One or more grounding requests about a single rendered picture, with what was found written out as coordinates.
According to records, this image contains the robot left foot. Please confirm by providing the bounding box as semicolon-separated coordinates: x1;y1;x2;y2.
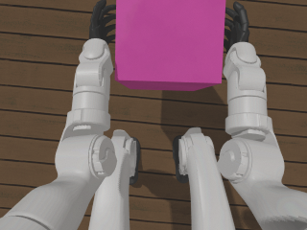
129;136;140;185

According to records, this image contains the left robot upper arm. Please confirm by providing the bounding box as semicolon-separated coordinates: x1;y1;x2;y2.
0;134;117;230

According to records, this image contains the robot left shin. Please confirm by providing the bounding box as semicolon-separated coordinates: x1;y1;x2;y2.
110;129;135;176

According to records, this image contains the right robot upper arm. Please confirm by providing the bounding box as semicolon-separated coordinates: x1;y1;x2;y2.
217;137;307;230

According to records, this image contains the right robot forearm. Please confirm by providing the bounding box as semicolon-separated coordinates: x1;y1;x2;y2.
223;41;285;164

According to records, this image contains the carton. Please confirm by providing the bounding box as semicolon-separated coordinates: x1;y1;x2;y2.
114;0;226;91

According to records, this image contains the robot left hand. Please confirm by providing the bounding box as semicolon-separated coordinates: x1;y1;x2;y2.
88;0;116;45

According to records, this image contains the robot right hand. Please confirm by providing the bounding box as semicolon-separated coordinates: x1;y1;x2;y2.
224;1;250;53

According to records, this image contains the left robot forearm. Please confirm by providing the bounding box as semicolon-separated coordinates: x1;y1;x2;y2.
55;38;114;166

